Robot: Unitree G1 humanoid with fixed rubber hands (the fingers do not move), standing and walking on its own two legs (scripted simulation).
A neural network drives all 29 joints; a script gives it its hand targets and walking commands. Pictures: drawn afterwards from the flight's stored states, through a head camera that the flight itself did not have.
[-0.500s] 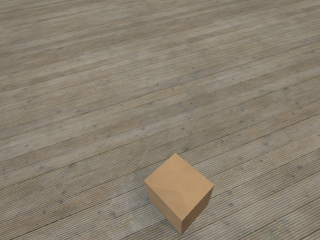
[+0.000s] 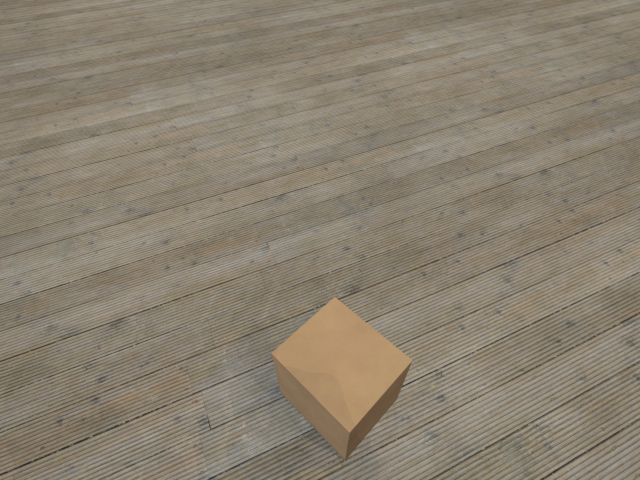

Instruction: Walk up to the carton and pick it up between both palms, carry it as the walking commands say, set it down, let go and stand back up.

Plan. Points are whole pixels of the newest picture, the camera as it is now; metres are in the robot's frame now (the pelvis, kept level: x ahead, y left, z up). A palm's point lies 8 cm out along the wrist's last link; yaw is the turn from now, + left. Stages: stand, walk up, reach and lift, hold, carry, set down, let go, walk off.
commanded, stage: walk up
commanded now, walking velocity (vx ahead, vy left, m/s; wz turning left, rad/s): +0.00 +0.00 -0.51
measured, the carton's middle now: (339, 378) +0.50 -0.01 -0.63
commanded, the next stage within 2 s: none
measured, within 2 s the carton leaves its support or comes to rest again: neither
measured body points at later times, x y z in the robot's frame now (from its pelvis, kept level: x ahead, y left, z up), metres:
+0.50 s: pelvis +0.00 -0.02 +0.02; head +0.04 -0.09 +0.46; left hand +0.00 +0.27 -0.07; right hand +0.06 -0.28 -0.15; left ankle +0.05 +0.20 -0.63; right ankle +0.01 -0.12 -0.74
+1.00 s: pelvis +0.08 +0.13 +0.01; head +0.11 +0.14 +0.45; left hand +0.28 +0.36 -0.14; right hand -0.01 -0.12 -0.12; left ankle +0.08 +0.25 -0.74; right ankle +0.03 +0.04 -0.68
